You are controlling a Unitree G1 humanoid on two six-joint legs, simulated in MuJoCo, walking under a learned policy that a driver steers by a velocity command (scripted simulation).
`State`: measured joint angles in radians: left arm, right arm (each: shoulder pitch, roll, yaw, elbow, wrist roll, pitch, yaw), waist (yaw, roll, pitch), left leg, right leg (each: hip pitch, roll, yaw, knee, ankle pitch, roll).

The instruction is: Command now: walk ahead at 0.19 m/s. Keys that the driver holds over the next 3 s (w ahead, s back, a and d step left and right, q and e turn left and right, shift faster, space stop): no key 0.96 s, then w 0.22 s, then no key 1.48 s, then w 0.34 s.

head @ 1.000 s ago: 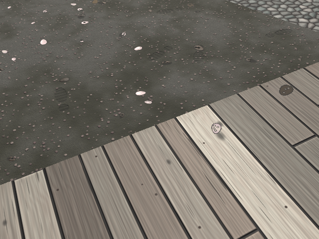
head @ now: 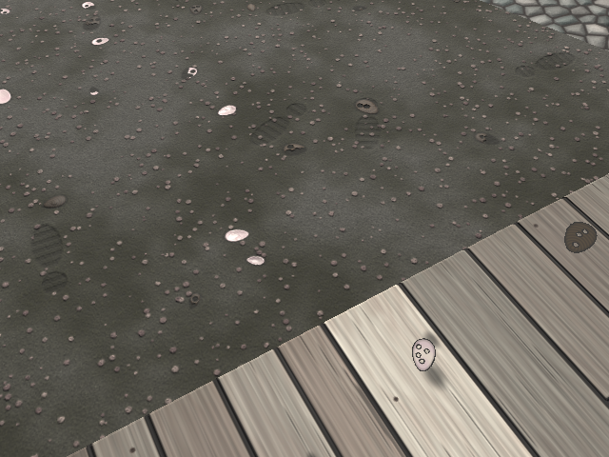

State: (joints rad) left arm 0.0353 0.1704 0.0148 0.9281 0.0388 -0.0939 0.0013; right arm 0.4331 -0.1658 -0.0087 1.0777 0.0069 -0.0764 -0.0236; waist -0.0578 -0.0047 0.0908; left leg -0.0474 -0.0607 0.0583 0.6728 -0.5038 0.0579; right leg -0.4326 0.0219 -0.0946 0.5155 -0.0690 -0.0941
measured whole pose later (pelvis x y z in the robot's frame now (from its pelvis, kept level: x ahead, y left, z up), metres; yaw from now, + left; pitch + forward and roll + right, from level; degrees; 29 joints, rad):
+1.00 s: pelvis +0.10 +0.03 +0.02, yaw +0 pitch -1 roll +0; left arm 0.31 0.12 0.00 1.15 0.01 0.00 0.04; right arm 0.32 -0.12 0.01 1.14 -0.01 -0.01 -0.05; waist 0.01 0.00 0.02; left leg -0.11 -0.02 0.02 0.39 -0.25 0.03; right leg -0.19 0.01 -0.06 0.39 -0.17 -0.03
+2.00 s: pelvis +0.25 +0.00 +0.02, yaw -1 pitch -1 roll +1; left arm 0.36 0.12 -0.01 1.14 0.01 -0.01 0.06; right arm 0.27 -0.12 0.00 1.15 0.00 -0.01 -0.05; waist -0.01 -0.01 0.04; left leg -0.19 -0.03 0.07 0.44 -0.23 0.04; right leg -0.01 0.03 -0.06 0.36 -0.34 -0.05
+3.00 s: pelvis +0.32 +0.02 +0.01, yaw +0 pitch +0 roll +0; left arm 0.60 0.16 0.03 1.19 0.03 -0.06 0.03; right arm 0.20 -0.18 -0.04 1.01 -0.01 -0.04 0.02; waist 0.05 -0.05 0.02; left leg -0.46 0.03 0.09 0.72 -0.32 0.08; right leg 0.09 0.01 -0.06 0.32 -0.42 -0.02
